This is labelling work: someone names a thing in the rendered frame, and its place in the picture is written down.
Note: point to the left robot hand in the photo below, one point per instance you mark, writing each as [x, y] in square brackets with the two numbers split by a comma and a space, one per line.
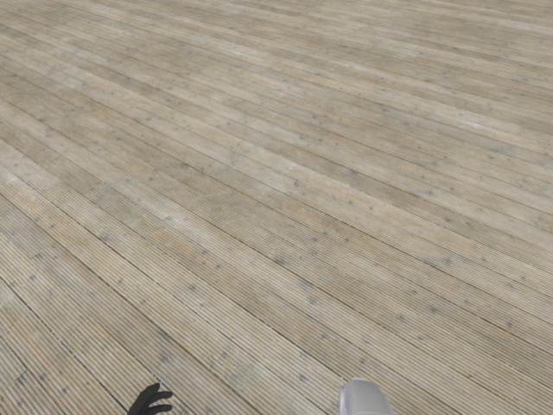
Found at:
[148, 396]

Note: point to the robot right thigh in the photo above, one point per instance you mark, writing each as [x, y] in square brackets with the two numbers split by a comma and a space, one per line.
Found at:
[361, 397]

